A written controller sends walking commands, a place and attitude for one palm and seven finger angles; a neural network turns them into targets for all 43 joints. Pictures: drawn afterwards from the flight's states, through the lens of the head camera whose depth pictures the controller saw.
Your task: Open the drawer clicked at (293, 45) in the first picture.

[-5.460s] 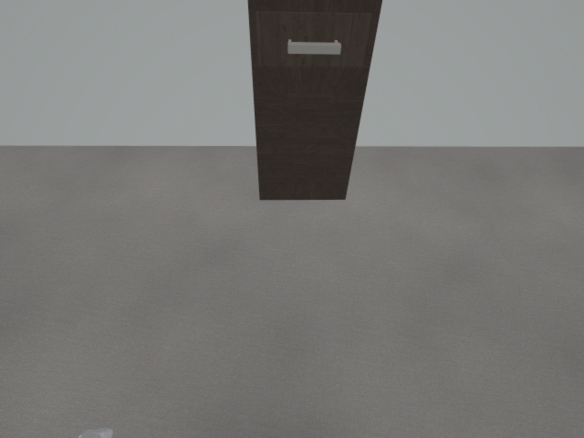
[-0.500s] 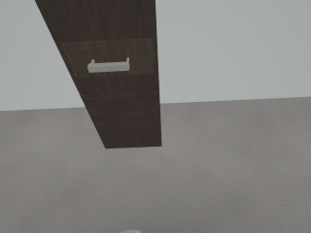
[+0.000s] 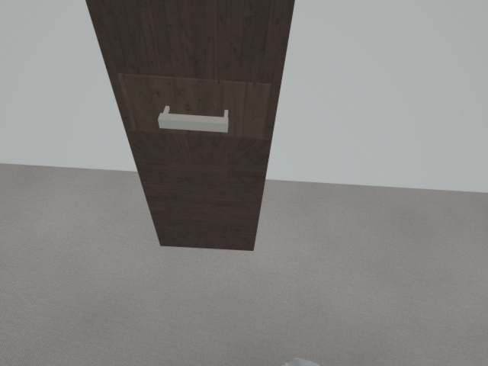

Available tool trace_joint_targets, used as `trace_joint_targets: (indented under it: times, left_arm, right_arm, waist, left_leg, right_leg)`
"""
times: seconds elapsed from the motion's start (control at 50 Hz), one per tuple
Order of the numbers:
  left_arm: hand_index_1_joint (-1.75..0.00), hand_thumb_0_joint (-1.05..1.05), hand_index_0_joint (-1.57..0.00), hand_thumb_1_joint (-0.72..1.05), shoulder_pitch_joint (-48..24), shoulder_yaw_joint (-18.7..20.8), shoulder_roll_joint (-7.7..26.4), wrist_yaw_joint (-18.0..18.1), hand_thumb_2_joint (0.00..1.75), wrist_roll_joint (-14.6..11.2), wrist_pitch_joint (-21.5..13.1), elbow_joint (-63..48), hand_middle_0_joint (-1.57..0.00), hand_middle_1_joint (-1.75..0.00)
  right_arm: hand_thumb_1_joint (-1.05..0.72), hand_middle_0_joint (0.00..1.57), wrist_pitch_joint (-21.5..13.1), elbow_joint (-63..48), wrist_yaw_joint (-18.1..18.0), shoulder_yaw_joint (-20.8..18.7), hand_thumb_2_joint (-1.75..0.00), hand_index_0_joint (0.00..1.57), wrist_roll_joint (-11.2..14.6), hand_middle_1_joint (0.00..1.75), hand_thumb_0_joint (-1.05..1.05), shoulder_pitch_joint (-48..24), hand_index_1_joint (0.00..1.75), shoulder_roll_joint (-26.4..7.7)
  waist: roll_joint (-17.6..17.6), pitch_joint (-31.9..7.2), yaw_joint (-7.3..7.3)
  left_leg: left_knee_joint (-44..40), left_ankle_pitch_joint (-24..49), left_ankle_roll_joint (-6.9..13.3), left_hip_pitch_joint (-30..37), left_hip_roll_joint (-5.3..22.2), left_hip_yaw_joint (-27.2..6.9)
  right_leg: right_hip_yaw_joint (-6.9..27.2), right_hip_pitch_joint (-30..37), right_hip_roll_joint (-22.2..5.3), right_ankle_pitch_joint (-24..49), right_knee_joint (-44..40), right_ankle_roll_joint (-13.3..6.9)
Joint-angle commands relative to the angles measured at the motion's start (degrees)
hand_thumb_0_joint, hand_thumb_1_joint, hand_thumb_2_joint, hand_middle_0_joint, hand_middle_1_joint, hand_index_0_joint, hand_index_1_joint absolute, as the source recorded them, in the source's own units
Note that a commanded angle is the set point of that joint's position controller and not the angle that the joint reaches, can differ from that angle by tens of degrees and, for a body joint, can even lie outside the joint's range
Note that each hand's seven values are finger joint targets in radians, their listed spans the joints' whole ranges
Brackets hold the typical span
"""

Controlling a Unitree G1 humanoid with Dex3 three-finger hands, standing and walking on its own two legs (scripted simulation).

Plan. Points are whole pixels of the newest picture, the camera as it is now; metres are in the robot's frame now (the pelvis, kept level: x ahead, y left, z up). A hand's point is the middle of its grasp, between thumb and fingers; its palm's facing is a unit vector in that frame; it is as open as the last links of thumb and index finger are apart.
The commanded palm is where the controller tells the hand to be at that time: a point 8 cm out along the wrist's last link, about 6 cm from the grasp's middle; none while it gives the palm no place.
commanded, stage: take the last steps up to it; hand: left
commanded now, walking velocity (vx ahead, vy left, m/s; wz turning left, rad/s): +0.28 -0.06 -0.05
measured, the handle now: (195, 117) +0.70 +0.18 +0.00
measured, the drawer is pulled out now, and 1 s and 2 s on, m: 0.00 0.00 0.00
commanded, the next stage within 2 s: come to a stop and stand still in 0.32 s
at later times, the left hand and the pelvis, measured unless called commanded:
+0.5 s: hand (190, 326) +0.23 +0.12 -0.17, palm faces +0.04 -0.98 -0.21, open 7.2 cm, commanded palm none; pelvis +0.17 -0.06 +0.00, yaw +0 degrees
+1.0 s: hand (183, 339) +0.20 +0.13 -0.18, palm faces +0.00 -0.95 -0.31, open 7.4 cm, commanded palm none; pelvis +0.17 -0.08 -0.02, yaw -2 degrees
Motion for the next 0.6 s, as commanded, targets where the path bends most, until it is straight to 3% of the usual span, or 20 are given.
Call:
trace_joint_targets:
  times: [0.0, 0.08, 0.1, 0.12, 0.14, 0.16, 0.18, 0.2, 0.22, 0.24, 0.26, 0.28, 0.3, 0.34, 0.4, 0.44, 0.5, 0.52, 0.56, 0.58]
  left_arm:
    - [-0.30, 0.00, -0.20, 0.90, -6.6, -0.1, 0.8, -0.2, 0.90, -0.5, -1.1, -6.0, -0.20, -0.30]
    - [-0.30, 0.00, -0.20, 0.90, -11.7, 0.2, 0.5, -0.4, 0.90, -0.8, -1.3, -7.9, -0.20, -0.30]
    - [-0.30, 0.00, -0.20, 0.90, -11.4, 0.3, 0.6, -0.4, 0.90, -0.8, -1.4, -8.0, -0.20, -0.30]
    - [-0.30, 0.00, -0.20, 0.90, -11.4, 0.5, 1.0, -0.3, 0.90, -0.8, -1.6, -8.1, -0.20, -0.30]
    - [-0.30, 0.00, -0.20, 0.90, -9.1, 0.7, 1.2, -0.3, 0.90, -0.7, -1.8, -7.6, -0.20, -0.30]
    - [-0.30, 0.00, -0.20, 0.90, -4.0, 1.1, 2.2, -0.2, 0.90, -0.6, -2.2, -6.2, -0.20, -0.30]
    - [-0.30, 0.00, -0.20, 0.90, 3.8, 1.7, 4.2, 0.0, 0.90, -0.3, -3.0, -3.7, -0.20, -0.30]
    - [-0.30, 0.00, -0.20, 0.90, 11.5, 2.9, 9.3, 0.7, 0.90, 0.1, -3.9, -1.7, -0.20, -0.30]
    - [-0.30, 0.00, -0.20, 0.90, 14.4, 3.7, 14.2, 1.2, 0.90, -0.7, -3.9, -1.4, -0.20, -0.30]
    - [-0.30, 0.00, -0.20, 0.90, 10.0, 3.5, 14.0, 1.5, 0.90, -1.4, -3.6, -2.5, -0.20, -0.30]
    - [-0.30, 0.00, -0.20, 0.90, 3.5, 2.7, 11.0, 1.7, 0.90, -1.3, -3.2, -4.3, -0.20, -0.30]
    - [-0.30, 0.00, -0.20, 0.90, -1.3, 1.8, 7.9, 2.0, 0.90, -1.2, -3.3, -5.6, -0.20, -0.30]
    - [-0.30, 0.00, -0.20, 0.90, -4.2, 1.0, 5.6, 2.1, 0.90, -1.0, -3.7, -6.0, -0.20, -0.30]
    - [-0.30, 0.00, -0.20, 0.90, -5.8, 0.3, 3.4, 2.4, 0.90, -0.6, -4.1, -6.0, -0.20, -0.30]
    - [-0.30, 0.00, -0.20, 0.90, -4.1, 0.1, 2.6, 2.2, 0.90, -0.5, -4.1, -5.3, -0.20, -0.30]
    - [-0.30, 0.00, -0.20, 0.90, -3.1, -0.5, 2.7, 2.3, 0.90, -0.4, -4.0, -4.6, -0.20, -0.30]
    - [-0.30, 0.00, -0.20, 0.90, -3.0, -0.5, 4.6, 2.8, 0.90, -0.7, -3.1, -4.0, -0.20, -0.30]
    - [-0.30, 0.00, -0.20, 0.90, -2.7, -0.5, 4.8, 3.0, 0.90, -0.7, -2.7, -3.8, -0.20, -0.30]
    - [-0.30, 0.00, -0.20, 0.90, -2.9, -0.3, 5.6, 3.4, 0.90, -1.1, -1.7, -3.7, -0.20, -0.30]
    - [-0.30, 0.00, -0.20, 0.90, -2.1, -0.1, 5.2, 3.5, 0.90, -1.1, -1.2, -3.9, -0.20, -0.30]
  right_arm:
    - [-0.90, 0.20, -1.1, -0.1, -0.9, -2.0, -0.90, 0.20, -0.1, 0.30, 0.00, 5.5, 0.30, -8.3]
    - [-0.90, 0.20, -0.8, 0.8, -0.9, -2.5, -0.90, 0.20, -0.7, 0.30, 0.00, 5.8, 0.30, -8.7]
    - [-0.90, 0.20, -0.6, 0.9, -0.9, -2.6, -0.90, 0.20, -0.8, 0.30, 0.00, 5.2, 0.30, -9.1]
    - [-0.90, 0.20, -0.5, 1.1, -0.8, -2.8, -0.90, 0.20, -0.9, 0.30, 0.00, 5.6, 0.30, -9.0]
    - [-0.90, 0.20, -0.3, 1.2, -0.9, -2.9, -0.90, 0.20, -0.8, 0.30, 0.00, 4.8, 0.30, -9.6]
    - [-0.90, 0.20, -0.2, 1.2, -0.8, -2.9, -0.90, 0.20, -0.6, 0.30, 0.00, 4.1, 0.30, -9.8]
    - [-0.90, 0.20, -0.3, 1.3, -0.6, -2.8, -0.90, 0.20, -0.3, 0.30, 0.00, 4.2, 0.30, -9.5]
    - [-0.90, 0.20, -0.4, 0.8, 0.0, -2.5, -0.90, 0.20, 0.5, 0.30, 0.00, 6.4, 0.30, -7.2]
    - [-0.90, 0.20, -0.2, -1.1, 0.0, -2.1, -0.90, 0.20, 1.1, 0.30, 0.00, 8.3, 0.30, -4.6]
    - [-0.90, 0.20, 0.4, -1.3, -0.1, -2.3, -0.90, 0.20, 1.2, 0.30, 0.00, 4.7, 0.30, -5.8]
    - [-0.90, 0.20, 0.6, -2.3, 0.2, -2.8, -0.90, 0.20, 0.7, 0.30, 0.00, 1.1, 0.30, -5.6]
    - [-0.90, 0.20, 0.9, -2.5, 0.4, -2.6, -0.90, 0.20, 0.1, 0.30, 0.00, -0.5, 0.30, -5.2]
    - [-0.90, 0.20, 1.4, -1.9, 0.6, -2.4, -0.90, 0.20, -0.3, 0.30, 0.00, 0.6, 0.30, -4.1]
    - [-0.90, 0.20, 2.6, -0.7, 0.7, -2.2, -0.90, 0.20, -0.6, 0.30, 0.00, 3.8, 0.30, -2.8]
    - [-0.90, 0.20, 3.1, -1.5, 0.7, -1.8, -0.90, 0.20, -0.7, 0.30, 0.00, 2.7, 0.30, -2.2]
    - [-0.90, 0.20, 2.8, -2.0, 0.5, -1.0, -0.90, 0.20, -0.2, 0.30, 0.00, -0.2, 0.30, -1.5]
    - [-0.90, 0.20, 3.0, -2.3, 0.0, -0.4, -0.90, 0.20, 0.5, 0.30, 0.00, -2.9, 0.30, -2.4]
    - [-0.90, 0.20, 3.1, -2.3, -0.1, -0.5, -0.90, 0.20, 0.7, 0.30, 0.00, -3.9, 0.30, -3.0]
    - [-0.90, 0.20, 3.7, -2.5, -0.4, -1.0, -0.90, 0.20, 0.6, 0.30, 0.00, -4.2, 0.30, -4.9]
    - [-0.90, 0.20, 3.6, -2.8, -0.4, -1.4, -0.90, 0.20, 0.5, 0.30, 0.00, -4.3, 0.30, -6.5]
  waist:
    - [8.9, 7.6, -1.61]
    - [9.6, 9.9, -2.50]
    - [10.0, 9.7, -2.12]
    - [8.5, 9.3, -2.16]
    - [9.0, 8.7, -0.69]
    - [7.6, 5.7, 1.67]
    - [4.7, 1.0, 4.89]
    - [-5.6, -7.0, 7.34]
    - [-14.1, -12.0, 5.65]
    - [-10.3, -11.6, 5.69]
    - [-5.2, -4.3, 3.94]
    - [-0.8, 0.0, 1.78]
    - [0.3, 0.8, -0.40]
    - [-2.2, 1.1, -2.97]
    - [-2.4, 0.2, -2.89]
    - [-0.6, -0.2, -1.98]
    - [-2.2, -2.8, -0.97]
    - [-2.1, -2.9, -0.62]
    - [-2.6, -1.8, -1.53]
    - [0.6, -1.5, -1.32]
  left_leg:
    - [-8.9, 23.4, 7.8, 0.4, 15.2, -6.9]
    - [-7.5, 22.9, 7.2, -3.0, 16.1, -5.7]
    - [-6.7, 22.9, 7.0, -3.1, 16.2, -5.5]
    - [-5.3, 24.1, 7.0, -3.9, 16.2, -6.1]
    - [-2.3, 27.5, 6.6, -4.8, 16.0, -5.1]
    - [4.3, 32.3, 5.5, -5.0, 14.4, -3.6]
    - [15.3, 32.9, 3.6, -7.8, 11.3, -1.5]
    - [32.4, 18.0, 1.4, -17.6, 6.2, 1.3]
    - [51.5, -15.9, 0.0, -26.5, -0.7, -0.8]
    - [57.5, -15.5, 1.1, -26.9, 1.9, -7.7]
    - [59.4, -10.5, 1.1, -29.8, 4.0, -8.1]
    - [57.4, -5.6, 1.1, -29.3, 6.1, -8.6]
    - [54.4, -2.6, 0.5, -26.8, 6.8, -8.2]
    - [47.8, -1.4, -0.7, -23.0, 7.0, -6.7]
    - [37.5, -0.9, -1.9, -22.2, 6.2, -4.6]
    - [29.3, -1.0, -2.7, -20.8, 5.1, -4.3]
    - [19.1, 0.0, -3.4, -17.5, 3.6, -4.4]
    - [16.1, 1.8, -3.5, -15.6, 3.1, -4.4]
    - [8.5, 10.0, -3.4, -10.3, 3.2, -4.5]
    - [6.6, 20.9, -2.5, -7.8, 5.1, -5.9]
  right_leg:
    - [0.1, -8.9, -1.8, 3.8, -5.9, 0.2]
    - [-0.9, -3.0, -0.9, 4.8, -16.4, -1.3]
    - [-1.5, -0.8, -0.1, 4.4, -18.0, -1.7]
    - [-2.1, 2.3, 0.9, 3.7, -19.4, -2.3]
    - [-3.0, 6.3, 2.1, 3.6, -20.7, -2.9]
    - [-4.1, 13.2, 3.7, 4.8, -23.9, -3.5]
    - [-3.9, 24.2, 4.4, 7.2, -27.4, -4.2]
    - [9.7, 37.3, -6.6, 9.7, -30.6, -7.8]
    - [30.8, 40.8, -20.7, 16.7, -39.8, -14.1]
    - [31.9, 33.8, -20.5, 4.7, -44.1, -15.2]
    - [28.6, 25.6, -18.4, -4.5, -46.7, -14.6]
    - [22.3, 18.3, -15.8, -5.0, -47.0, -13.0]
    - [16.0, 13.9, -13.7, -1.1, -47.6, -11.4]
    - [8.7, 9.4, -11.1, 4.6, -48.7, -10.1]
    - [5.5, 11.6, -9.0, 10.7, -48.6, -10.7]
    - [5.1, 13.9, -8.9, 23.4, -46.5, -11.1]
    - [4.5, 19.8, -8.6, 35.9, -41.2, -10.8]
    - [4.8, 19.9, -8.4, 37.3, -39.4, -10.4]
    - [4.2, 17.3, -7.7, 32.7, -36.0, -8.1]
    - [3.7, 15.7, -5.9, 28.8, -33.5, -6.1]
